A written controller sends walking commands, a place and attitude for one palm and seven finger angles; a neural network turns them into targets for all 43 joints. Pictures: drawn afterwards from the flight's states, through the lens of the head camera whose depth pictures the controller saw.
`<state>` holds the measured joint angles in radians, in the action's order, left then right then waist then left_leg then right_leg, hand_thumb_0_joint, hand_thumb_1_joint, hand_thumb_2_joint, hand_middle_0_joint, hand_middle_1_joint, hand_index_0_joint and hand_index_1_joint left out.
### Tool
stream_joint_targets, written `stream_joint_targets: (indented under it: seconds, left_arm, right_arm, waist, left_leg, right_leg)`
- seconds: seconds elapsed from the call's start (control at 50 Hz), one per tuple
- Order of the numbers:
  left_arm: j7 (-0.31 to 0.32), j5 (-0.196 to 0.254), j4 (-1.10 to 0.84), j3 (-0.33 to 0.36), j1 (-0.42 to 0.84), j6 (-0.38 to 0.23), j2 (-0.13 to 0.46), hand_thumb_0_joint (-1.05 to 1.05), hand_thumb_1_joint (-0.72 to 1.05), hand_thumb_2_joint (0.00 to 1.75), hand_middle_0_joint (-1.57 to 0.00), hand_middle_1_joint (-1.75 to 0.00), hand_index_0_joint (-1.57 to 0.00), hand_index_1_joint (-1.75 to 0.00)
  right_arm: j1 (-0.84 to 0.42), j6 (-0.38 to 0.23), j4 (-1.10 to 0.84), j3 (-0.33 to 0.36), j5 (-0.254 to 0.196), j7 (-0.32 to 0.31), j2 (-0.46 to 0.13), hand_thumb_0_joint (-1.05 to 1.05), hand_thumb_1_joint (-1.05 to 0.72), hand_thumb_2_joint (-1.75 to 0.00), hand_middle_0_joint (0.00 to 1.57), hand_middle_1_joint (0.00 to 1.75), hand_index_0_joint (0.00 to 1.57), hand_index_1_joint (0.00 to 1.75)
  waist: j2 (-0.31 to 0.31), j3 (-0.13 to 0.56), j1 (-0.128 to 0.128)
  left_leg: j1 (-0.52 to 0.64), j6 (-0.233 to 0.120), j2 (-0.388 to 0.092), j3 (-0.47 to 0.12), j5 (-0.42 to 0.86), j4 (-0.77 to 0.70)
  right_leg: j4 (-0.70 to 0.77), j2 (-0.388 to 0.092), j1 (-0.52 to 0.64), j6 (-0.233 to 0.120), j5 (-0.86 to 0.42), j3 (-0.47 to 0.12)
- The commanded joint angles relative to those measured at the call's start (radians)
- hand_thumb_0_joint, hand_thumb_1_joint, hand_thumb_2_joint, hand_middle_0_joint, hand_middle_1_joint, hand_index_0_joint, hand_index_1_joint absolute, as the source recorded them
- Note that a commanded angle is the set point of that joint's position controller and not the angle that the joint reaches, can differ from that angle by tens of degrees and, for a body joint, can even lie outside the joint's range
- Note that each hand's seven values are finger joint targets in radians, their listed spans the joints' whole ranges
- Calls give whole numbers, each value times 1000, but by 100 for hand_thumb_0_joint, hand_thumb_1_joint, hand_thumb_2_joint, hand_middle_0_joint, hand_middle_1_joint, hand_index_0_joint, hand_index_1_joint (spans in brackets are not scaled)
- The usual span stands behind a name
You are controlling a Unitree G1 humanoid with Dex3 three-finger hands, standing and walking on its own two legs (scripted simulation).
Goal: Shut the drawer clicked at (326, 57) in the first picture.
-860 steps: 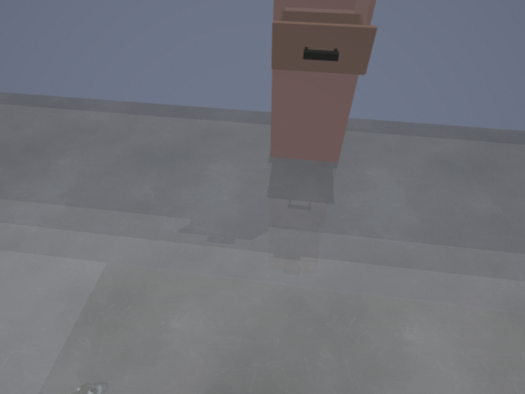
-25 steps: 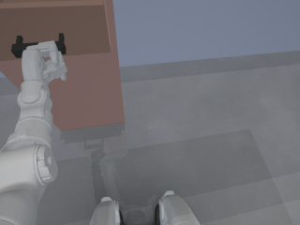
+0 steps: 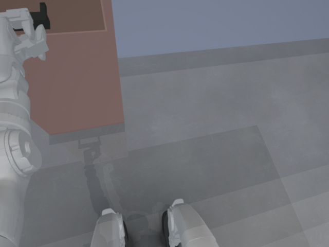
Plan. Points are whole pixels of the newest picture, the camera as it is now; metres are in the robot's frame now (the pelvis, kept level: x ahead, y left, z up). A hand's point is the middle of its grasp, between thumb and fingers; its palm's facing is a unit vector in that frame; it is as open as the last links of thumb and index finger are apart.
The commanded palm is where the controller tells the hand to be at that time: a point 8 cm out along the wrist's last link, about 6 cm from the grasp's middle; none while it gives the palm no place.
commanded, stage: push the drawer shut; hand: left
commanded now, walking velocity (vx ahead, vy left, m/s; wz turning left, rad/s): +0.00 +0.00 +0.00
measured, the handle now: (16, 14) +0.63 +0.24 +0.08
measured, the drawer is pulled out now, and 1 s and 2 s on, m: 0.00 0.00 0.00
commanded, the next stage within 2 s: pull the fist back off the drawer in 0.20 s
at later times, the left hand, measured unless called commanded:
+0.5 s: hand (32, 37) +0.57 +0.21 +0.08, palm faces +0.07 -1.00 -0.05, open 3.5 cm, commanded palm +0.59 +0.21 +0.08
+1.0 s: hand (43, 42) +0.56 +0.19 +0.08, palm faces +0.10 -1.00 -0.02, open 3.1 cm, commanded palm +0.54 +0.21 +0.08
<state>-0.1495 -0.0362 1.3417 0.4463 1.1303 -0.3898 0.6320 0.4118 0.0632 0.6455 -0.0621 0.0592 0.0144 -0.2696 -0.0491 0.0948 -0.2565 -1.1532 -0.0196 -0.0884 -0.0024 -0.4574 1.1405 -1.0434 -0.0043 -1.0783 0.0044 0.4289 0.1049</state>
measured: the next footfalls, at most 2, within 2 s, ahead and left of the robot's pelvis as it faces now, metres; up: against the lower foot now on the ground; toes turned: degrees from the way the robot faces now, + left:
none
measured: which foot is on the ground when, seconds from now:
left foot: down 0.00-1.00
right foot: down 0.00-1.00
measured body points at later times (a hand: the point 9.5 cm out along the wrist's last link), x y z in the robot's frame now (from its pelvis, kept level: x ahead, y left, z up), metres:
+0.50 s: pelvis -0.03 +0.01 -0.02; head +0.16 +0.05 +0.39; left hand +0.56 +0.26 +0.08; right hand -0.07 -0.24 -0.10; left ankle +0.03 +0.11 -0.65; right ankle +0.03 -0.13 -0.65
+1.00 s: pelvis -0.01 +0.01 +0.00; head +0.16 +0.04 +0.41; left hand +0.55 +0.24 +0.08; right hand -0.03 -0.25 -0.10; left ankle +0.03 +0.11 -0.65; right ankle +0.03 -0.13 -0.65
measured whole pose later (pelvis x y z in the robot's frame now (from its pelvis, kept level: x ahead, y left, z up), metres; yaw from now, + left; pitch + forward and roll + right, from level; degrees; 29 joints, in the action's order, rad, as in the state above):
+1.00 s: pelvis -0.01 +0.01 +0.00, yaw +0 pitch +27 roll -5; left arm -0.08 -0.01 1.20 0.40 1.11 -0.31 0.56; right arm 0.41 0.03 0.63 -0.06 0.07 0.04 -0.26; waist -0.04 0.09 -0.24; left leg -1.18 -0.03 -0.08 0.00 -0.45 1.15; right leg -1.04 -0.01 -1.10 0.02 0.41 0.09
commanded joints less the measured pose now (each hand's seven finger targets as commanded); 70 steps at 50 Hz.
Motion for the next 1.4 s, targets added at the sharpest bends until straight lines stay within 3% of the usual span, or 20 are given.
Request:
stream_joint_targets:
  seconds: [0.0,0.06,0.08,0.26,0.28,0.4,0.52,0.6,0.74,0.78,0.82,0.88,0.98,1.08,1.12,1.18,1.22,1.26,1.36,1.38]
  left_arm:
    - [58,27,-272,25,676,-72,289,0,90,90,-140,-160,-140,-160]
    - [63,23,-263,12,721,-63,296,0,90,90,-140,-160,-140,-160]
    - [63,23,-270,-1,737,-62,285,0,90,90,-140,-160,-140,-160]
    - [63,22,-221,-41,790,-19,303,0,90,90,-140,-160,-140,-160]
    - [62,23,-233,-39,803,-21,312,0,90,90,-140,-160,-140,-160]
    - [63,17,-219,-28,800,3,321,0,90,90,-140,-160,-140,-160]
    - [72,10,-218,-43,798,25,271,0,90,90,-140,-160,-140,-160]
    - [75,2,-240,-32,783,32,266,0,90,90,-140,-160,-140,-160]
    - [79,6,-247,-56,688,48,192,0,90,90,-140,-160,-140,-160]
    - [80,15,-292,-68,659,38,149,0,90,90,-140,-160,-140,-160]
    - [82,27,-320,-34,594,33,168,0,90,90,-140,-160,-140,-160]
    - [79,41,-358,-42,515,18,126,0,90,90,-140,-160,-140,-160]
    - [98,42,-415,10,463,-20,175,0,90,90,-140,-160,-140,-160]
    - [98,45,-386,23,378,-51,173,0,90,90,-140,-160,-140,-160]
    - [86,59,-488,31,271,-66,161,0,90,90,-140,-160,-140,-160]
    - [63,105,-628,31,52,-50,123,0,90,90,-140,-160,-140,-160]
    - [44,139,-707,-31,-54,-15,24,0,90,90,-140,-160,-140,-160]
    - [34,176,-762,-33,-166,21,-2,0,90,90,-140,-160,-140,-160]
    - [37,218,-924,-89,-303,45,-86,0,90,90,-140,-160,-140,-160]
    - [38,221,-950,-103,-334,44,-96,0,90,90,-140,-160,-140,-160]
  right_arm:
    - [230,-21,-10,69,4,-17,-204,0,-90,-90,20,30,20,30]
    - [237,-34,-3,63,5,-19,-206,0,-90,-90,20,30,20,30]
    - [237,-39,-1,62,6,-20,-207,0,-90,-90,20,30,20,30]
    - [232,-87,7,41,-1,-38,-223,0,-90,-90,20,30,20,30]
    - [237,-94,9,38,1,-41,-224,0,-90,-90,20,30,20,30]
    - [243,-109,-2,35,4,-41,-230,0,-90,-90,20,30,20,30]
    - [251,-106,-5,43,9,-30,-230,0,-90,-90,20,30,20,30]
    - [255,-99,-8,48,13,-20,-228,0,-90,-90,20,30,20,30]
    - [248,-78,-20,58,11,-6,-219,0,-90,-90,20,30,20,30]
    - [246,-74,-24,64,13,0,-214,0,-90,-90,20,30,20,30]
    - [243,-67,-30,69,11,4,-212,0,-90,-90,20,30,20,30]
    - [233,-55,-38,74,6,11,-201,0,-90,-90,20,30,20,30]
    - [214,-33,-45,81,0,12,-192,0,-90,-90,20,30,20,30]
    - [202,-15,-50,84,-5,11,-182,0,-90,-90,20,30,20,30]
    - [187,-3,-84,93,-12,14,-177,0,-90,-90,20,30,20,30]
    - [163,10,-123,105,-32,19,-168,0,-90,-90,20,30,20,30]
    - [138,14,-136,112,-53,19,-152,0,-90,-90,20,30,20,30]
    - [112,12,-147,117,-71,12,-149,0,-90,-90,20,30,20,30]
    - [47,-18,-150,121,-91,-9,-135,0,-90,-90,20,30,20,30]
    - [32,-24,-147,118,-93,-11,-132,0,-90,-90,20,30,20,30]
  waist:
    - [-214,544,-76]
    - [-217,540,-92]
    - [-255,543,-100]
    - [-257,497,-131]
    - [-284,510,-131]
    - [-263,510,-121]
    - [-260,495,-121]
    - [-290,523,-99]
    - [-233,497,-78]
    - [-261,527,-64]
    - [-239,562,-40]
    - [-216,559,-17]
    - [-185,557,9]
    - [-125,522,21]
    - [-167,621,76]
    - [-152,683,126]
    - [-101,632,124]
    - [-45,567,140]
    - [-11,443,151]
    - [-60,417,156]
  left_leg:
    - [487,-12,37,-95,272,-103]
    - [460,-16,37,-100,224,-100]
    - [479,-14,35,-104,227,-100]
    - [411,-18,25,-123,64,-116]
    - [426,-16,24,-130,66,-121]
    - [409,-14,24,-144,29,-124]
    - [429,-10,23,-164,19,-129]
    - [465,-4,25,-170,52,-127]
    - [460,-6,26,-161,54,-136]
    - [517,-2,27,-162,103,-140]
    - [538,-1,27,-148,166,-137]
    - [551,-1,32,-126,233,-139]
    - [544,-7,37,-86,307,-139]
    - [513,-11,43,-60,351,-143]
    - [594,-3,49,-46,441,-165]
    - [684,0,54,-33,576,-199]
    - [700,-4,51,-18,605,-232]
    - [674,-8,54,-1,565,-272]
    - [702,-13,61,22,531,-341]
    - [722,-11,63,26,543,-348]
  right_leg:
    - [124,54,93,-13,-135,-52]
    - [124,56,79,-13,-104,-52]
    - [119,55,52,-16,-103,-49]
    - [118,50,-11,-12,-14,-49]
    - [111,50,-19,-14,-16,-45]
    - [100,48,-27,-16,-1,-36]
    - [90,45,-71,-19,-3,-25]
    - [79,42,-78,-24,-18,-19]
    - [87,42,-53,-24,-16,-17]
    - [87,41,-49,-27,-41,-16]
    - [96,43,-2,-27,-69,-18]
    - [110,48,53,-28,-99,-20]
    - [132,52,153,-24,-161,-38]
    - [142,53,230,-20,-232,-51]
    - [143,52,317,-23,-318,-53]
    - [165,61,442,-24,-458,-54]
    - [203,62,493,-16,-515,-52]
    - [240,61,565,-14,-537,-55]
    - [296,49,643,-9,-562,-57]
    - [305,45,645,-13,-571,-60]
